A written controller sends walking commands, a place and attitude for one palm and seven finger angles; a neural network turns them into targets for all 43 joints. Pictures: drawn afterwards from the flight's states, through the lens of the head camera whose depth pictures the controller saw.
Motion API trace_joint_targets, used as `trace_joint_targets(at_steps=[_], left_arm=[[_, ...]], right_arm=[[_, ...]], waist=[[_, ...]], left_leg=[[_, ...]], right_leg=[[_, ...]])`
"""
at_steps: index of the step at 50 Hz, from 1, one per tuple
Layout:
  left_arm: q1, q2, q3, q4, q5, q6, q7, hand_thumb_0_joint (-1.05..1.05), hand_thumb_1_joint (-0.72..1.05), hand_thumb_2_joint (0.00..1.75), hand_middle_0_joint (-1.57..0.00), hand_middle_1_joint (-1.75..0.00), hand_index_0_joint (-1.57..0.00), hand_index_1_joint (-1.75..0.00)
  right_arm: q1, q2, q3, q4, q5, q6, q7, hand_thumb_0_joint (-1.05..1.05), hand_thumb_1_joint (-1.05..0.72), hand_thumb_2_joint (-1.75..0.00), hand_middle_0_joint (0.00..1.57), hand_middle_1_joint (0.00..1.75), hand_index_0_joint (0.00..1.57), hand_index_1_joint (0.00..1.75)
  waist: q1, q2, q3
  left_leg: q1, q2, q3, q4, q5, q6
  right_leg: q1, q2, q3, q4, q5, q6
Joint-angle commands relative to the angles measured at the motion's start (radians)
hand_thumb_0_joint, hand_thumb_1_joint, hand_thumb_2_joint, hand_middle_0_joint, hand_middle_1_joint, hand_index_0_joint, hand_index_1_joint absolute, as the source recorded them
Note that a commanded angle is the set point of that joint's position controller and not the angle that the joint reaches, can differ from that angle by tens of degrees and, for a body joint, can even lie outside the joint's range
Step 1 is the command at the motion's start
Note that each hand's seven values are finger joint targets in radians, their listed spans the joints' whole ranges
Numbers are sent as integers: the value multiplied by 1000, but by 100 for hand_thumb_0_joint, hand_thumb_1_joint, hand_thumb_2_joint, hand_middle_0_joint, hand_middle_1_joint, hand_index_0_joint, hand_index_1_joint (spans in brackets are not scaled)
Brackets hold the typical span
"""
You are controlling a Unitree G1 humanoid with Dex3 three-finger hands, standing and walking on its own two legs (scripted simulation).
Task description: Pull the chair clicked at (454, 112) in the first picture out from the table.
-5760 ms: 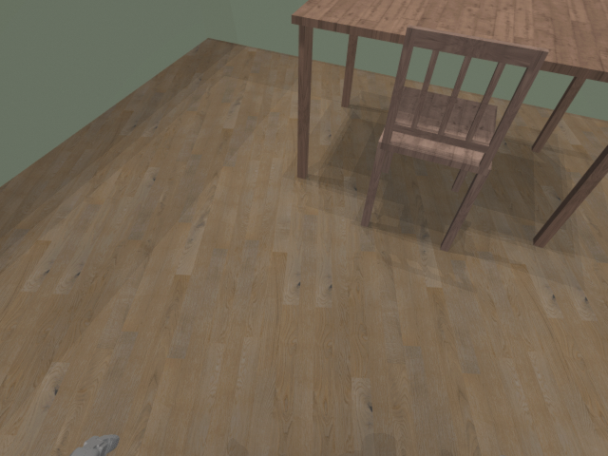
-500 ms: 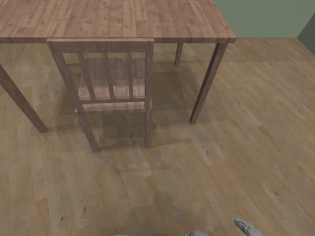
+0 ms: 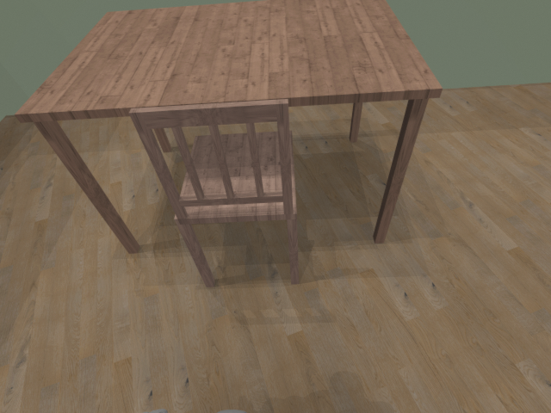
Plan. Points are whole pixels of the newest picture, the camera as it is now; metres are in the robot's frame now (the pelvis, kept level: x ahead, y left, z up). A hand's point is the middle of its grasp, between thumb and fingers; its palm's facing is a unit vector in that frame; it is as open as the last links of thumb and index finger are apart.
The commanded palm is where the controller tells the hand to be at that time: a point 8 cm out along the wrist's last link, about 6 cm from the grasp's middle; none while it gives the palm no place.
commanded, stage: take the last steps up to it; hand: left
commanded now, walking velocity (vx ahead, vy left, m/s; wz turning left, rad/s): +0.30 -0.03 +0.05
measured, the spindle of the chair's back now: (222, 163) +0.72 +0.18 -0.11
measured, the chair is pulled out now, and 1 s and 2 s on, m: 0.00 0.00 0.00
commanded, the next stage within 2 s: come to a stop and stand still in 0.76 s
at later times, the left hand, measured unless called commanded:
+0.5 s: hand out of the picture +0.04 +0.22 -0.18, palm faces +0.08 -0.99 -0.15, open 7.4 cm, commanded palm none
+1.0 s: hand (207, 323) +0.31 +0.17 -0.17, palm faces +0.06 -0.97 -0.22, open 7.2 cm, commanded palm none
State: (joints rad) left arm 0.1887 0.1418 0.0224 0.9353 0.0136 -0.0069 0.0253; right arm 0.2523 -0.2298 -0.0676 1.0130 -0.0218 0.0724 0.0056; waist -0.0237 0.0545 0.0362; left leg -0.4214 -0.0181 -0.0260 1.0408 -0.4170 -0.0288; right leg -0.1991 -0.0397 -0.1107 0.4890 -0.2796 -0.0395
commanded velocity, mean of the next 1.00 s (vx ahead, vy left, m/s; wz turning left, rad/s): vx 0.16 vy -0.03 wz -0.01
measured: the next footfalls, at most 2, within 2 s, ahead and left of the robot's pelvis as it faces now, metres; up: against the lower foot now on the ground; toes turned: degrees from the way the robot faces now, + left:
left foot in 0.30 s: +0.07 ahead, +0.15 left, +0.00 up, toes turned +8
right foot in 0.74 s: +0.29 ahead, -0.11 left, +0.00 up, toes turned -1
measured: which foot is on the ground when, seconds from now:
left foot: up 0.00-0.28, down 0.30-0.74, up 0.76-1.00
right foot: down 0.00-0.30, up 0.32-0.72, down 0.74-1.00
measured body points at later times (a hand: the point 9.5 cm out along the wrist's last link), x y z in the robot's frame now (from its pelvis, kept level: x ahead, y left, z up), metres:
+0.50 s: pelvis +0.09 +0.04 +0.00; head +0.09 +0.06 +0.45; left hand +0.04 +0.27 -0.16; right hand +0.08 -0.18 -0.14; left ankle +0.03 +0.14 -0.74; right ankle +0.10 -0.09 -0.67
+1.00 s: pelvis +0.25 -0.01 +0.00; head +0.27 -0.02 +0.45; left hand +0.31 +0.22 -0.15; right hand +0.28 -0.24 -0.16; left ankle +0.27 +0.11 -0.71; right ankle +0.28 -0.10 -0.74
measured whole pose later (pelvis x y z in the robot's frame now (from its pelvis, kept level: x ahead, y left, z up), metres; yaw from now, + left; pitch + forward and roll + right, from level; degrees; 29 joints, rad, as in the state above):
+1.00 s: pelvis +0.25 -0.01 +0.00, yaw +1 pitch +0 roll -1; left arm 0.18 0.15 0.04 1.07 0.02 -0.04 0.04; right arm 0.24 -0.17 -0.03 1.07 -0.02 -0.01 -0.04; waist -0.01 0.04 0.03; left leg -0.40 0.07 0.06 0.77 -0.35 -0.02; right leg -0.24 0.00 -0.16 0.44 -0.21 -0.06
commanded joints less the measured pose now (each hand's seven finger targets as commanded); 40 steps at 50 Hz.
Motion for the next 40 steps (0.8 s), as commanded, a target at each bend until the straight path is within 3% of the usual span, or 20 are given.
trace_joint_targets(at_steps=[1,4,8,11,13,14,15,16,17,18,20,22,26,32,33,35,36,37,38,40], left_arm=[[85,178,47,-16,8,-30,4,0,90,90,-20,-30,-20,-30],[166,173,50,29,16,-41,-2,0,90,90,-20,-30,-20,-30],[210,194,49,81,18,-40,-11,0,90,90,-20,-30,-20,-30],[199,191,49,109,12,-37,-14,0,90,90,-20,-30,-20,-30],[185,157,40,125,2,-30,-20,0,90,90,-20,-30,-20,-30],[173,110,30,114,-1,-27,-26,0,90,90,-20,-30,-20,-30],[152,66,20,87,1,-29,-31,0,90,90,-20,-30,-20,-30],[71,99,27,53,14,-27,-30,0,90,90,-20,-30,-20,-30],[51,110,32,59,17,-21,-31,0,90,90,-20,-30,-20,-30],[63,116,36,78,17,-21,-39,0,90,90,-20,-30,-20,-30],[116,87,35,113,18,-20,-49,0,90,90,-20,-30,-20,-30],[142,75,33,131,14,-14,-49,0,90,90,-20,-30,-20,-30],[75,64,31,104,11,-4,-48,0,90,90,-20,-30,-20,-30],[-26,67,39,60,4,-14,-50,0,90,90,-20,-30,-20,-30],[8,71,44,69,5,-17,-50,0,90,90,-20,-30,-20,-30],[204,119,58,131,11,-37,-45,0,90,90,-20,-30,-20,-30],[318,196,76,167,18,-53,-34,0,90,90,-20,-30,-20,-30],[382,290,94,170,8,-55,-23,0,90,90,-20,-30,-20,-30],[336,295,90,159,-6,-51,-20,0,90,90,-20,-30,-20,-30],[137,199,68,103,-3,-42,-9,0,90,90,-20,-30,-20,-30]], right_arm=[[1,-50,-13,-50,-10,-37,9,0,-90,-90,20,30,20,30],[-62,-33,-8,-61,-12,-53,16,0,-90,-90,20,30,20,30],[-81,-11,3,-57,-7,-71,18,0,-90,-90,20,30,20,30],[-17,3,15,-30,-5,-91,11,0,-90,-90,20,30,20,30],[91,-20,16,22,-2,-108,-3,0,-90,-90,20,30,20,30],[181,-85,2,48,-8,-115,-12,0,-90,-90,20,30,20,30],[267,-174,-19,63,-15,-112,-20,0,-90,-90,20,30,20,30],[285,-182,-19,67,-14,-108,-27,0,-90,-90,20,30,20,30],[246,-161,-12,61,-11,-110,-33,0,-90,-90,20,30,20,30],[185,-109,1,46,-7,-114,-34,0,-90,-90,20,30,20,30],[131,-56,14,37,-4,-131,-36,0,-90,-90,20,30,20,30],[143,-41,19,46,4,-143,-40,0,-90,-90,20,30,20,30],[183,-46,16,67,3,-147,-42,0,-90,-90,20,30,20,30],[189,-60,0,93,-11,-133,-39,0,-90,-90,20,30,20,30],[173,-68,-2,93,-12,-130,-39,0,-90,-90,20,30,20,30],[169,-65,1,97,-3,-127,-34,0,-90,-90,20,30,20,30],[207,-24,7,97,8,-130,-25,0,-90,-90,20,30,20,30],[250,36,20,67,19,-130,-25,0,-90,-90,20,30,20,30],[208,5,15,65,23,-120,-29,0,-90,-90,20,30,20,30],[116,10,11,45,7,-116,-24,0,-90,-90,20,30,20,30]], waist=[[34,-222,16],[68,-195,49],[78,-209,45],[42,-201,24],[-9,-92,11],[-50,90,7],[-77,249,14],[-97,178,53],[-75,178,86],[-48,124,131],[-4,59,121],[15,49,90],[12,63,105],[-5,87,127],[18,75,112],[104,-5,1],[142,-160,-108],[129,-364,-197],[127,-324,-217],[72,-156,-49]], left_leg=[[-101,65,15,15,67,-5],[-107,88,52,-128,46,6],[-38,79,96,-294,9,26],[119,57,137,-478,71,38],[377,56,146,-634,132,38],[480,205,-65,-723,11,86],[524,417,-343,-859,-105,182],[462,455,-410,-907,-155,223],[402,448,-382,-920,-173,224],[347,403,-290,-925,-137,209],[325,328,-136,-911,86,179],[344,295,-47,-892,287,173],[372,295,17,-867,468,191],[324,312,32,-793,479,179],[303,311,39,-757,489,170],[267,226,112,-491,577,121],[102,153,158,-224,416,84],[-65,22,152,104,-155,56],[-60,50,29,231,-187,75],[-128,123,4,274,-29,74]], right_leg=[[63,-241,202,-288,-5,-90],[89,-257,238,-328,-123,-112],[85,-255,233,-335,-149,-131],[36,-211,175,-268,-111,-112],[-130,-147,105,-144,-160,-56],[-269,-70,41,46,-175,-12],[-426,6,-54,297,-250,22],[-477,-9,23,455,-279,14],[-503,-43,65,561,-236,13],[-501,-73,88,594,-155,15],[-449,-80,80,583,-37,30],[-420,-76,64,568,22,46],[-442,-84,48,447,55,60],[-278,-46,5,187,54,17],[-203,-28,-2,156,64,6],[75,20,-36,30,134,-11],[304,-132,152,-3,179,-63],[400,-382,517,-138,352,-169],[291,-394,550,-214,211,-205],[80,-335,418,-262,-3,-198]])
